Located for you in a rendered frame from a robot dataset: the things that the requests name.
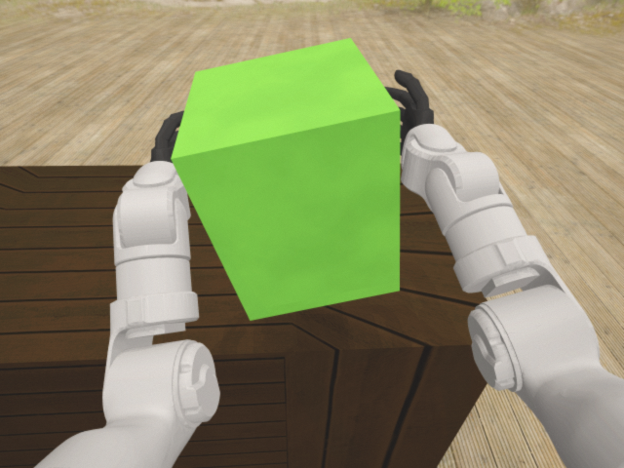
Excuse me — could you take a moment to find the left robot hand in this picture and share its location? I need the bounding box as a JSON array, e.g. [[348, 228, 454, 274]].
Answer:
[[150, 111, 184, 163]]

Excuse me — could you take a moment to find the carton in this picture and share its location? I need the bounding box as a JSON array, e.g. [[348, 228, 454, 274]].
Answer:
[[171, 38, 400, 321]]

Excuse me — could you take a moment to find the robot left forearm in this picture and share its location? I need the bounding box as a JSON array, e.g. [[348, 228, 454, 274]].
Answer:
[[102, 161, 199, 419]]

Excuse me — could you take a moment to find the robot left upper arm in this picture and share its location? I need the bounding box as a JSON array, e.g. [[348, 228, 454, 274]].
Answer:
[[34, 339, 220, 468]]

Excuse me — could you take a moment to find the robot right upper arm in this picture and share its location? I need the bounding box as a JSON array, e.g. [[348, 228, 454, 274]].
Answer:
[[468, 285, 624, 468]]

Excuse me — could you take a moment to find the right robot hand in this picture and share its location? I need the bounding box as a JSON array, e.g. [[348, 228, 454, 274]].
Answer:
[[384, 70, 434, 156]]

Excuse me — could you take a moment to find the pedestal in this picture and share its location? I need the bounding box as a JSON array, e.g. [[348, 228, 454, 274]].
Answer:
[[0, 164, 488, 468]]

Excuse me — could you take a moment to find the robot right forearm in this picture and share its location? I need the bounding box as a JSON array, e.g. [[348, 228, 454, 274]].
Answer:
[[401, 124, 600, 360]]

